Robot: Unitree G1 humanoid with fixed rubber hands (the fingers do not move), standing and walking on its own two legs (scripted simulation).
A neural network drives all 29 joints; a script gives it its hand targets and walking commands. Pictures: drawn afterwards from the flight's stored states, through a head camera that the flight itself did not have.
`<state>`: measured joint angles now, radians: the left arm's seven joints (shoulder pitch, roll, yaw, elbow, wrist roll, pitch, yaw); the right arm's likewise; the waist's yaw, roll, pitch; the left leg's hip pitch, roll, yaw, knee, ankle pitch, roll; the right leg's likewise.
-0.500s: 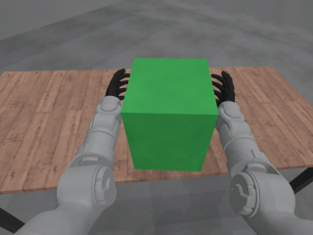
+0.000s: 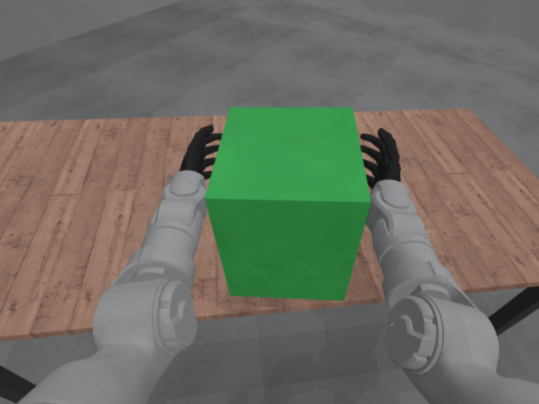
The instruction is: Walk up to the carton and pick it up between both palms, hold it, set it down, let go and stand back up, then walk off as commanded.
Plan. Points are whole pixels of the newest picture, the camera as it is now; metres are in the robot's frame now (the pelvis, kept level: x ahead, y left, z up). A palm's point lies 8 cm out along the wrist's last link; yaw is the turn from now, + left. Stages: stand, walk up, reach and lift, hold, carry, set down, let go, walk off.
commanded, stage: set down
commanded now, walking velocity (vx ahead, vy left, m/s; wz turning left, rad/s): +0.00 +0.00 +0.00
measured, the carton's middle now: (288, 206) +0.42 -0.05 +0.06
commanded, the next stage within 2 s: none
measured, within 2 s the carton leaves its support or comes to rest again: rests again in 0.84 s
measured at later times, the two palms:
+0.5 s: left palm (194, 176) +0.45 +0.10 +0.11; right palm (376, 189) +0.40 -0.18 +0.12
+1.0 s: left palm (196, 182) +0.45 +0.10 +0.10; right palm (378, 201) +0.39 -0.19 +0.10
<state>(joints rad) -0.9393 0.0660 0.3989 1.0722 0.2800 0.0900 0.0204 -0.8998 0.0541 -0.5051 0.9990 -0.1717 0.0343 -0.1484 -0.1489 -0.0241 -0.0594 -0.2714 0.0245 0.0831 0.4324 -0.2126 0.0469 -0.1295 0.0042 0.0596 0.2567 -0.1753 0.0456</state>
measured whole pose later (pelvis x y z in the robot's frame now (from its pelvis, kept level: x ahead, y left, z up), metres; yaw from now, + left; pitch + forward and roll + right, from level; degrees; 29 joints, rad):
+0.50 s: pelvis +0.01 +0.00 +0.00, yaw +0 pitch +3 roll -2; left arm -0.94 0.07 0.42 1.10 0.30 0.04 0.00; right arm -0.86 0.08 -0.53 1.00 -0.21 -0.03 -0.15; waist -0.15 -0.02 -0.04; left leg -0.27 0.02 0.08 0.43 -0.22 0.04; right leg -0.13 0.00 0.06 0.26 -0.18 0.05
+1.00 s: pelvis +0.01 +0.00 +0.00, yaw +0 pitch +3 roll -2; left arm -0.94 0.07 0.43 1.15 0.33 -0.01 -0.01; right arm -0.82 0.10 -0.57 1.00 -0.27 -0.09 -0.15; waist -0.14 -0.02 -0.03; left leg -0.27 0.02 0.08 0.43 -0.22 0.04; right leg -0.13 0.00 0.06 0.26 -0.18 0.05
